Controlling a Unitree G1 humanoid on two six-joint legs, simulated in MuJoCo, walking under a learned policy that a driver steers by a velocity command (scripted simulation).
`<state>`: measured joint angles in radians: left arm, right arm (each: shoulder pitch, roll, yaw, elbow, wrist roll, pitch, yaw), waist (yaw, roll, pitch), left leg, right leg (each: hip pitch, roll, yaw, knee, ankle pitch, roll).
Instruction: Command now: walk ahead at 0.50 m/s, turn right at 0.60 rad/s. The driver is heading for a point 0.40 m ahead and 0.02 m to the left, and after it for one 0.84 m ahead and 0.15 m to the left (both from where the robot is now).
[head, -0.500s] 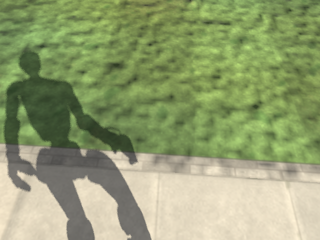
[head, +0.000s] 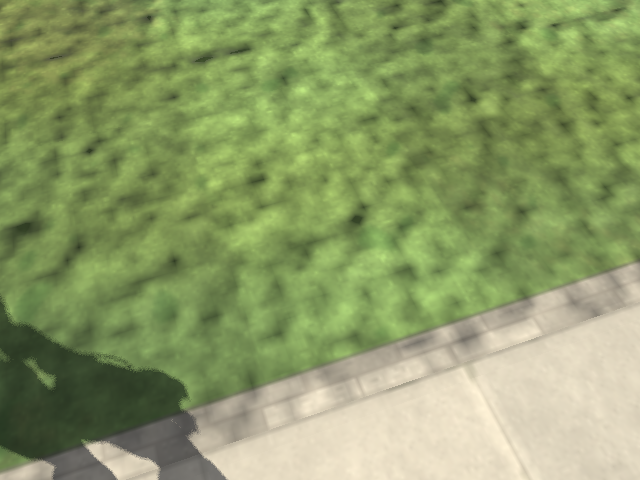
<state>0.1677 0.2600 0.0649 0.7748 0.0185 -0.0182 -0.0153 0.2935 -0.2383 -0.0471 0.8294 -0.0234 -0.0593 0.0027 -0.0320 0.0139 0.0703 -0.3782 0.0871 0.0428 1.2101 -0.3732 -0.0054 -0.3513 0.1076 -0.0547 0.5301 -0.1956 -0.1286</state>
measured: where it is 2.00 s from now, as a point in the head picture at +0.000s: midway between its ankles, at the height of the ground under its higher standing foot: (322, 299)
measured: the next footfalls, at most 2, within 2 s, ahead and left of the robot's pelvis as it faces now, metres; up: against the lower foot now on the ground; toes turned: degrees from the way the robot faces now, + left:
left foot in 0.46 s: +0.44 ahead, +0.06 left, +0.00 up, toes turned -12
right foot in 0.98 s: +0.68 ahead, -0.14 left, +0.00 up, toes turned +6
